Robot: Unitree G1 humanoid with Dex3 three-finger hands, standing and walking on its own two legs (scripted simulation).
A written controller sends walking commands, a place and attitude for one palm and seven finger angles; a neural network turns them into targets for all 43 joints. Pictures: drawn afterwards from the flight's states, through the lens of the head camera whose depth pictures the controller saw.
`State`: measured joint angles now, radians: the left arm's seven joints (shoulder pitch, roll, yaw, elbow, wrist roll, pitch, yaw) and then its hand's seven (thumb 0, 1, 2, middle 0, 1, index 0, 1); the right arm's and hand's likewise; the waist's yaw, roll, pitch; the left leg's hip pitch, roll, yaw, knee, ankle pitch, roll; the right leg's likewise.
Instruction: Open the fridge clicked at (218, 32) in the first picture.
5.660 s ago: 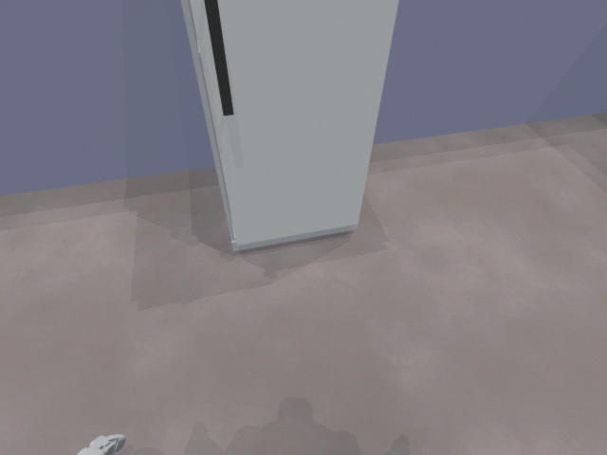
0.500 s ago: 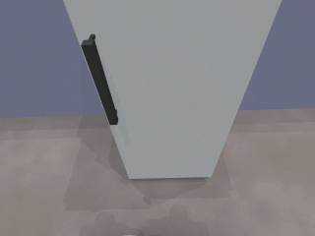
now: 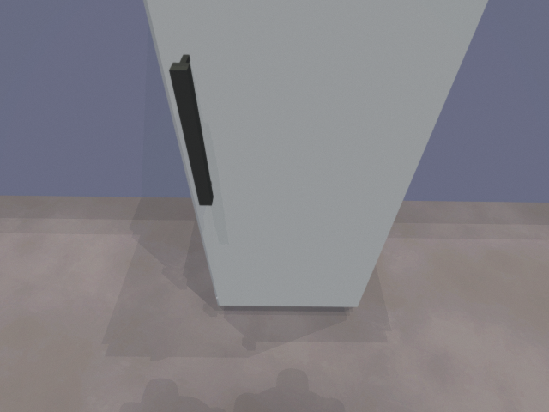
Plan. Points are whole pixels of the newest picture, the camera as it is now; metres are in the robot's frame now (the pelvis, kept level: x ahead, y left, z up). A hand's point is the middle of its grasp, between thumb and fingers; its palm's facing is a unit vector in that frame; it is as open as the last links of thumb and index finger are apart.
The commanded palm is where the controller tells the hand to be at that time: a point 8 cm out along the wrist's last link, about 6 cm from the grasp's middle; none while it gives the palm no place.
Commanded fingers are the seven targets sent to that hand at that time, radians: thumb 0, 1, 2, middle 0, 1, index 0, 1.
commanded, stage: come to a stop and stand still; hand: left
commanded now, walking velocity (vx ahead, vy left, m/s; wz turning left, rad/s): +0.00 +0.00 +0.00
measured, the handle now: (197, 138) +0.57 +0.20 +0.09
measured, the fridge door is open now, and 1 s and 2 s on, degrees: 0 0 0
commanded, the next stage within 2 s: look again from close up in 1.08 s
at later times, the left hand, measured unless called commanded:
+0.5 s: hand out of the picture -0.01 +0.17 -0.18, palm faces +0.05 -0.99 -0.16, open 7.4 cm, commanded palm none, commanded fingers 0.00 0.90 0.90 -0.20 -0.30 -0.20 -0.30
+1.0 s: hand out of the picture +0.06 +0.20 -0.17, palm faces +0.03 -0.98 -0.22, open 7.4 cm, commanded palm none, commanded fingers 0.00 0.90 0.90 -0.20 -0.30 -0.20 -0.30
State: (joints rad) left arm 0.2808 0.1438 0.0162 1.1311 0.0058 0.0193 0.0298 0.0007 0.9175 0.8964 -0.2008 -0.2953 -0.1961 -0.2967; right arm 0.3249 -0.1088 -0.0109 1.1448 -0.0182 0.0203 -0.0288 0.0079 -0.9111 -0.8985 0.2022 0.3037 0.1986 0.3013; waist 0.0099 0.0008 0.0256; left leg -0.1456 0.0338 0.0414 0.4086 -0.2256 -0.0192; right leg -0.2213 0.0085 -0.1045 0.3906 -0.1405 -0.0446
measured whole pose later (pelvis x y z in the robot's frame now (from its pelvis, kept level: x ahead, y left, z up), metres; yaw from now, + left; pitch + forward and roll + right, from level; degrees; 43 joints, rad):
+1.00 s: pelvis +0.04 +0.02 +0.00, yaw +0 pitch -1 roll +0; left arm 0.22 0.18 0.01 1.13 0.01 -0.01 0.03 0.00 0.91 0.90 -0.20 -0.30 -0.20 -0.30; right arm 0.25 -0.19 -0.01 1.13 -0.01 -0.02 -0.04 0.01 -0.91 -0.90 0.20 0.30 0.20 0.30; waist 0.00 0.00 0.04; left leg -0.08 0.01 0.05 0.36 -0.26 0.00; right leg -0.18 -0.01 -0.09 0.39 -0.19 -0.02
